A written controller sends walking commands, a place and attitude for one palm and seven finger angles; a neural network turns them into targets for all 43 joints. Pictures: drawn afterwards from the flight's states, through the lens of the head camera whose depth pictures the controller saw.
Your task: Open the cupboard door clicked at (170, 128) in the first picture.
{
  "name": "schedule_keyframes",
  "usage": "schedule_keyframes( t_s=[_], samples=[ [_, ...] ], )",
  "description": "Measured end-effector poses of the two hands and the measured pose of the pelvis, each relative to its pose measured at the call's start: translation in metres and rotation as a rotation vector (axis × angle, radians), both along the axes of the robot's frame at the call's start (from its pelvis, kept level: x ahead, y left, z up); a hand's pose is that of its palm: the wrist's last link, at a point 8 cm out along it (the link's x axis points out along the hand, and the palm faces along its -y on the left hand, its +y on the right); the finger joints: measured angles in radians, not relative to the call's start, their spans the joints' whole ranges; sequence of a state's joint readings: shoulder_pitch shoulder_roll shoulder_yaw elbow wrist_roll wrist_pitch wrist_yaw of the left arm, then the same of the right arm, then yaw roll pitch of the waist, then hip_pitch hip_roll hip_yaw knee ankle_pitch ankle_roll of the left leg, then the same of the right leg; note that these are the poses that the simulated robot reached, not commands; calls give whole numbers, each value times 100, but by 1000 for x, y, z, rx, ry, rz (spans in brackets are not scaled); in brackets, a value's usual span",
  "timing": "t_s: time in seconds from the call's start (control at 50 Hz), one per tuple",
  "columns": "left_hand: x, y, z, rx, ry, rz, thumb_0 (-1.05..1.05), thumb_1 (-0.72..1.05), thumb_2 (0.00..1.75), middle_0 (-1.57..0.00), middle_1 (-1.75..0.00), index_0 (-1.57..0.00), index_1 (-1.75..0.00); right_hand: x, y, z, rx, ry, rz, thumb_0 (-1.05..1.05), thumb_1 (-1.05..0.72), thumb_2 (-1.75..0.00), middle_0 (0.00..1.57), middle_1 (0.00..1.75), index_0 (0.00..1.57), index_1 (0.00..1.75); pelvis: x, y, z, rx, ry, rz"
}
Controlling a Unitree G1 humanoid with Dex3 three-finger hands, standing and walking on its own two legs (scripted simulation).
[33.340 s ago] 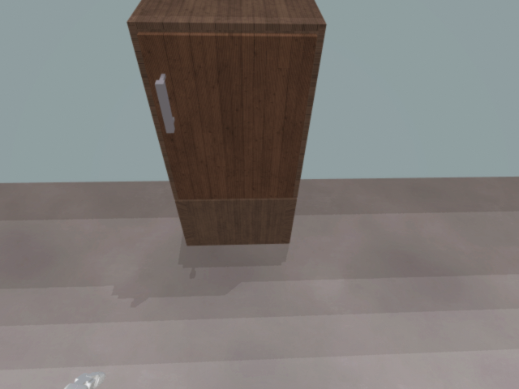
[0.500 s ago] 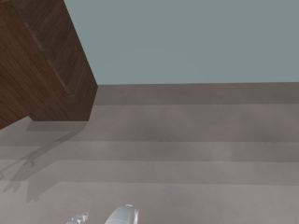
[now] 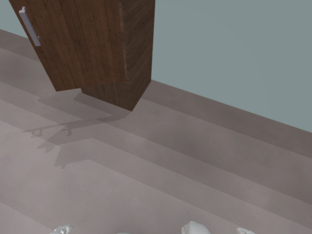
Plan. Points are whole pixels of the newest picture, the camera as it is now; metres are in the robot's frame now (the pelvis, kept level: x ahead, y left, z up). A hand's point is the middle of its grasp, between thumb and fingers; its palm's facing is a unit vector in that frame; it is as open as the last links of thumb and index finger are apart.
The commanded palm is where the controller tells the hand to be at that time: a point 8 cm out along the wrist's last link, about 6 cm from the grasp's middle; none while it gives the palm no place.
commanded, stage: turn to face it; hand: left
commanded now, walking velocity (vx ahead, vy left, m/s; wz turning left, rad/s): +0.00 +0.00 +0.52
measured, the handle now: (31, 26) +0.86 +0.61 +0.00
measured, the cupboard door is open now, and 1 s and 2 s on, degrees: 39 39 39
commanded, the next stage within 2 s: take the last steps up to it in 0.40 s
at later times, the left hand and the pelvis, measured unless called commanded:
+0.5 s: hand out of the picture +0.01 +0.14 -0.15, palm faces +0.28 -0.93 -0.25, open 7.3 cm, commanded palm none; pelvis +0.01 -0.06 +0.00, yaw +15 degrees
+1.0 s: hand out of the picture +0.00 +0.24 -0.17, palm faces +0.40 -0.90 -0.15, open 7.4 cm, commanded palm none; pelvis +0.03 +0.05 +0.01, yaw +21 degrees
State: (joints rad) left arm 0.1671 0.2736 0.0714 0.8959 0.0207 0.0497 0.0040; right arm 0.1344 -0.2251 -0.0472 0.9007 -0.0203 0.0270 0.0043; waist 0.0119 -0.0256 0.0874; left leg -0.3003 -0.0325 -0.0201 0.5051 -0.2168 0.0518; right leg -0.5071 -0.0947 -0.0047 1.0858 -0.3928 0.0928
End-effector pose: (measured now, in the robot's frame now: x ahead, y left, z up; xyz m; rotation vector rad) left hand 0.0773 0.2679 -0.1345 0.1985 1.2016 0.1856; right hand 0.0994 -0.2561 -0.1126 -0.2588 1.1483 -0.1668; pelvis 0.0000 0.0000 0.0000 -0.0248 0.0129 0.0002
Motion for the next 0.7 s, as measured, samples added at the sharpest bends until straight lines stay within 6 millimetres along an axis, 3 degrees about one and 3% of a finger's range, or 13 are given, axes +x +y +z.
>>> schedule_keyframes(
  t_s=[0.12, 0.26, 0.42, 0.5, 0.6, 0.7],
  samples=[
    [10, -17, 8, 7, -50, 24, 1, 91, 90, -19, -30, -19, -30, -15, -2, -14, 45, 71, 16, 0, -91, -90, 21, 30, 20, 30, 0, -14, 0, 6, 11, 60],
    [1, -54, 12, 37, -89, 66, 0, 91, 90, -20, -30, -19, -30, -24, -29, -43, 91, 141, 25, 1, -91, -90, 21, 30, 20, 30, 0, -45, -11, 26, 13, 128],
    [-54, -87, 17, 2, -11, 187, 0, 90, 90, -20, -30, -20, -30, -3, -45, -34, 82, 176, 100, 1, -91, -90, 20, 30, 20, 30, 4, -58, 2, 60, -10, 226],
    [-85, -87, 13, -5, 22, 262, 0, 92, 90, -20, -30, -20, -30, 16, -39, -29, 60, 173, 159, 1, -91, -90, 20, 30, 20, 30, 5, -58, 3, 61, -11, 268],
    [-132, -83, 1, -41, 82, 348, 0, 92, 90, -20, -30, -20, -30, 49, -11, -22, 37, 130, 257, 1, -91, -90, 20, 30, 20, 30, 2, -45, 0, 48, -13, 311],
    [-183, -71, -18, -98, 163, 439, 0, 91, 90, -20, -30, -20, -30, 83, 38, -13, 24, 40, 367, 1, -91, -90, 20, 30, 20, 30, 0, -19, -7, 32, -9, 347]
  ],
)
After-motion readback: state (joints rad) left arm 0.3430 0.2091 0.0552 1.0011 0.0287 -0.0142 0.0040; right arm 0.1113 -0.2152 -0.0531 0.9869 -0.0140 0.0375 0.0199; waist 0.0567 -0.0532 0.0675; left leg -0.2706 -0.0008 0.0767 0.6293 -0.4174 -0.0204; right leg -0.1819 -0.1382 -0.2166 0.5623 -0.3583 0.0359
